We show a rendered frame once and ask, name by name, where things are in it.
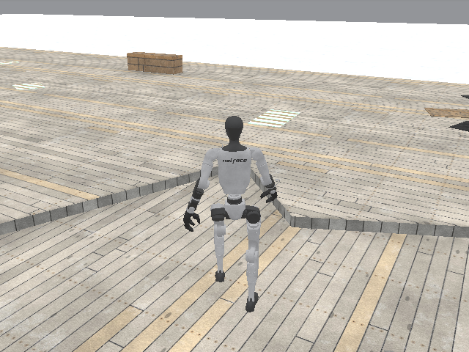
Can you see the left robot upper arm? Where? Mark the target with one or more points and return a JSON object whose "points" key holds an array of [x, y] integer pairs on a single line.
{"points": [[207, 166]]}

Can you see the robot right forearm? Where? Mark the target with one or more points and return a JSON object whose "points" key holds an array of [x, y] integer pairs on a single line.
{"points": [[271, 187]]}

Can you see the right robot upper arm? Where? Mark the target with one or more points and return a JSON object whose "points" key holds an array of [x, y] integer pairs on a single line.
{"points": [[257, 155]]}

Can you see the robot left shin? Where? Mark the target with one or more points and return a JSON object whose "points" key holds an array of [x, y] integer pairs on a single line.
{"points": [[219, 249]]}

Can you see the humanoid robot torso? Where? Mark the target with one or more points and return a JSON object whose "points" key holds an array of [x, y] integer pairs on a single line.
{"points": [[234, 170]]}

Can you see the left robot hand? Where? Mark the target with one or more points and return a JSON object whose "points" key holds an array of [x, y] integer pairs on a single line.
{"points": [[187, 220]]}

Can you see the robot left forearm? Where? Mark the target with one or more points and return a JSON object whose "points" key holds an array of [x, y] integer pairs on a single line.
{"points": [[195, 198]]}

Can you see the right robot hand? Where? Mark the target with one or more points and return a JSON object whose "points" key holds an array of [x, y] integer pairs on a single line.
{"points": [[273, 196]]}

